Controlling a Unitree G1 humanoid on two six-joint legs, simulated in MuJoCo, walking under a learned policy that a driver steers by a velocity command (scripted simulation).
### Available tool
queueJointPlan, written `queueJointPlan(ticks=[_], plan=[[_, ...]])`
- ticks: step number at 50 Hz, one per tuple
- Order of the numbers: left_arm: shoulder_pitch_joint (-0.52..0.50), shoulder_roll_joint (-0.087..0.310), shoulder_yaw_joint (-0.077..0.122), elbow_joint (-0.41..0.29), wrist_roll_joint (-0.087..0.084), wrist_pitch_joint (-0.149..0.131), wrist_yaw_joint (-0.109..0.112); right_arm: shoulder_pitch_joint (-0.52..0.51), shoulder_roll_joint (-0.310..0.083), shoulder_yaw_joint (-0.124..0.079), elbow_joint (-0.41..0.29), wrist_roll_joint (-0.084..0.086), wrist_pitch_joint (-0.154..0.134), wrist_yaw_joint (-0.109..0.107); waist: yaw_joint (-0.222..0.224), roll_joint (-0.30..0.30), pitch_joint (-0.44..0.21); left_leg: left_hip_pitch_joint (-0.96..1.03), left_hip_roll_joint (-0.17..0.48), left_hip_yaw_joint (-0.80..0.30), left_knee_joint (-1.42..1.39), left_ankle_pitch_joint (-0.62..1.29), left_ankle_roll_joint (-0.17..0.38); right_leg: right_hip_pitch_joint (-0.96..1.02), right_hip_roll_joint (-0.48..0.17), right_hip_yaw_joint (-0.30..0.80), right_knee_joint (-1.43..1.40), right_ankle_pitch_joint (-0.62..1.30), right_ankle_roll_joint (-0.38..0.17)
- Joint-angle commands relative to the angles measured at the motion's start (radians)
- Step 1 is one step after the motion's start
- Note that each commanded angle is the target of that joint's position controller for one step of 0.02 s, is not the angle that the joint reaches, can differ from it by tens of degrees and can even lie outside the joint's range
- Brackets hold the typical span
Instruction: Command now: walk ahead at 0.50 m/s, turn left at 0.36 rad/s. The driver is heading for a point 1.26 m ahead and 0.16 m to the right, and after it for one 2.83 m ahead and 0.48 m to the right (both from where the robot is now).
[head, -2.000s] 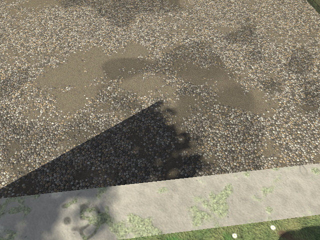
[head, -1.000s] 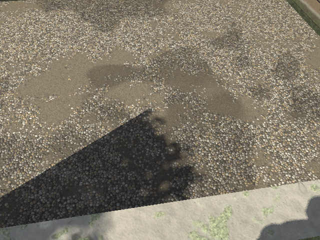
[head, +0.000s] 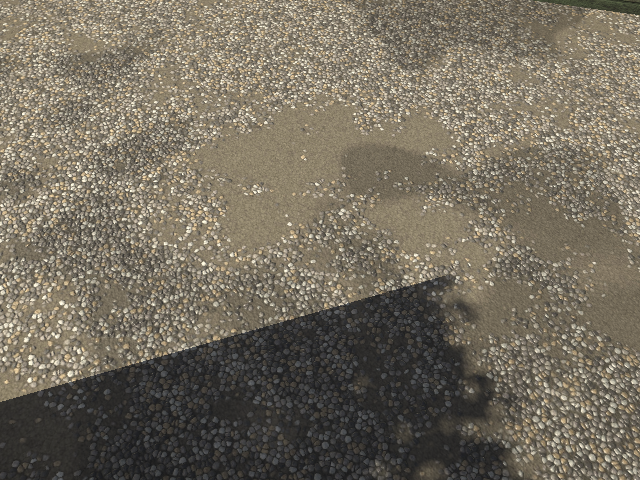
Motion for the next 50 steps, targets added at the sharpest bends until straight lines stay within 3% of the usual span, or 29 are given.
queueJointPlan(ticks=[1, 2, 3, 4, 6, 7, 8, 10, 12, 13, 14, 16, 20, 23, 25, 28, 38, 50], plan=[[0.065, 0.020, -0.030, -0.058, 0.004, 0.006, -0.032, -0.036, -0.083, -0.003, -0.104, -0.008, 0.010, -0.011, 0.013, 0.139, -0.212, 0.155, 0.230, -0.251, -0.167, 0.258, 0.120, 0.187, -0.003, -0.034, -0.149, 0.093, 0.013], [0.104, 0.005, -0.043, -0.049, 0.013, 0.001, -0.046, -0.066, -0.052, 0.012, -0.105, -0.018, 0.012, -0.003, 0.035, 0.136, -0.224, 0.087, 0.233, -0.260, -0.180, 0.199, 0.117, 0.294, -0.016, -0.043, -0.142, 0.147, 0.010], [0.120, 0.013, -0.049, -0.056, 0.026, -0.009, -0.057, -0.098, -0.058, 0.016, -0.115, -0.005, 0.013, 0.004, 0.056, 0.118, -0.196, 0.057, 0.212, -0.249, -0.175, 0.116, 0.105, 0.334, -0.009, -0.080, -0.211, 0.141, -0.007], [0.072, 0.044, -0.047, -0.093, 0.024, -0.013, -0.058, -0.098, -0.081, 0.014, -0.131, 0.008, 0.014, 0.007, 0.036, 0.108, -0.135, 0.074, 0.186, -0.265, -0.178, 0.016, 0.078, 0.307, -0.021, -0.074, -0.309, 0.120, -0.027], [0.019, 0.082, -0.056, -0.137, 0.038, -0.016, -0.061, -0.082, -0.090, 0.022, -0.155, 0.001, 0.017, 0.017, -0.024, -0.007, -0.141, 0.081, 0.133, -0.238, -0.146, -0.060, 0.054, 0.337, -0.060, -0.057, -0.302, 0.240, -0.067], [0.021, 0.114, -0.047, -0.138, 0.024, -0.014, -0.064, -0.088, -0.083, 0.029, -0.165, 0.006, 0.025, 0.018, -0.030, -0.107, -0.119, 0.077, 0.098, -0.177, -0.117, -0.134, 0.037, 0.316, -0.057, -0.020, -0.350, 0.155, -0.089], [0.005, 0.109, -0.051, -0.157, 0.013, -0.012, -0.067, -0.123, -0.089, 0.034, -0.179, 0.001, 0.026, 0.019, -0.023, -0.111, -0.077, 0.071, 0.080, -0.136, -0.089, -0.157, 0.014, 0.282, -0.065, 0.008, -0.402, 0.098, -0.104], [-0.019, 0.094, -0.065, -0.191, 0.009, -0.008, -0.069, -0.168, -0.074, 0.053, -0.211, -0.019, 0.022, 0.027, -0.029, -0.071, -0.038, 0.062, 0.074, -0.106, -0.080, -0.149, -0.013, 0.274, -0.076, 0.041, -0.450, 0.044, -0.125], [-0.010, 0.097, -0.069, -0.211, 0.009, -0.005, -0.064, -0.190, -0.073, 0.064, -0.225, -0.025, 0.010, 0.035, -0.021, -0.016, -0.042, 0.052, 0.086, -0.108, -0.094, -0.134, -0.017, 0.318, -0.075, 0.044, -0.457, 0.037, -0.128], [-0.010, 0.098, -0.071, -0.230, 0.014, -0.002, -0.062, -0.206, -0.081, 0.069, -0.233, -0.022, 0.007, 0.040, -0.008, -0.004, -0.038, 0.034, 0.091, -0.115, -0.101, -0.121, -0.015, 0.341, -0.068, 0.033, -0.451, 0.055, -0.124], [-0.064, 0.106, -0.079, -0.268, 0.024, -0.004, -0.074, -0.240, -0.066, 0.079, -0.264, -0.036, -0.004, 0.051, -0.026, -0.013, -0.005, 0.029, 0.104, -0.111, -0.073, -0.021, -0.014, 0.331, -0.075, 0.043, -0.447, 0.209, -0.119], [-0.038, 0.103, -0.082, -0.279, 0.034, -0.001, -0.079, -0.239, -0.082, 0.085, -0.263, -0.046, -0.010, 0.054, -0.014, 0.018, -0.104, 0.068, 0.120, -0.121, -0.070, 0.055, -0.016, 0.411, -0.067, 0.029, -0.421, 0.296, -0.115], [-0.047, 0.105, -0.088, -0.310, 0.038, 0.007, -0.085, -0.285, -0.104, 0.096, -0.280, -0.045, -0.012, 0.058, 0.001, 0.058, -0.153, 0.091, 0.141, -0.139, -0.092, 0.126, -0.018, 0.468, -0.051, 0.013, -0.417, 0.309, -0.097], [-0.065, 0.108, -0.090, -0.331, 0.041, 0.012, -0.086, -0.305, -0.116, 0.101, -0.284, -0.044, -0.014, 0.062, 0.003, 0.054, -0.164, 0.101, 0.150, -0.145, -0.100, 0.152, -0.021, 0.483, -0.051, 0.011, -0.421, 0.328, -0.089], [-0.063, 0.116, -0.094, -0.348, 0.029, 0.009, -0.087, -0.300, -0.123, 0.103, -0.287, -0.038, -0.012, 0.054, 0.004, 0.046, -0.164, 0.107, 0.154, -0.138, -0.078, 0.250, -0.027, 0.489, -0.052, 0.019, -0.404, 0.434, -0.083], [-0.070, 0.114, -0.097, -0.365, 0.033, 0.015, -0.086, -0.304, -0.134, 0.106, -0.286, -0.041, -0.016, 0.052, 0.002, 0.040, -0.204, 0.124, 0.164, -0.137, -0.074, 0.290, -0.033, 0.508, -0.054, 0.017, -0.396, 0.451, -0.078], [-0.110, 0.115, -0.102, -0.409, 0.030, 0.023, -0.085, -0.327, -0.147, 0.113, -0.290, -0.043, -0.022, 0.056, -0.005, 0.024, -0.193, 0.123, 0.179, -0.130, -0.100, 0.221, -0.046, 0.476, -0.060, 0.033, -0.427, 0.380, -0.071], [-0.107, 0.106, -0.109, -0.413, 0.028, 0.020, -0.083, -0.315, -0.143, 0.119, -0.279, -0.050, -0.018, 0.048, -0.008, 0.030, -0.183, 0.144, 0.187, -0.123, -0.131, 0.187, -0.051, 0.452, -0.060, 0.045, -0.460, 0.325, -0.070]])
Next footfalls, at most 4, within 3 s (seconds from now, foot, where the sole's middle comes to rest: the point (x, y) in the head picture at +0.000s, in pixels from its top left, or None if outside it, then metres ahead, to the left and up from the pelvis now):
0.08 right None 0.09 -0.16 -0.77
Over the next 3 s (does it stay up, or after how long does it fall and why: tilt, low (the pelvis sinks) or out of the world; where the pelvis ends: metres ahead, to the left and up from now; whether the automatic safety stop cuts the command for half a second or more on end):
stays up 0.07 -0.06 0.02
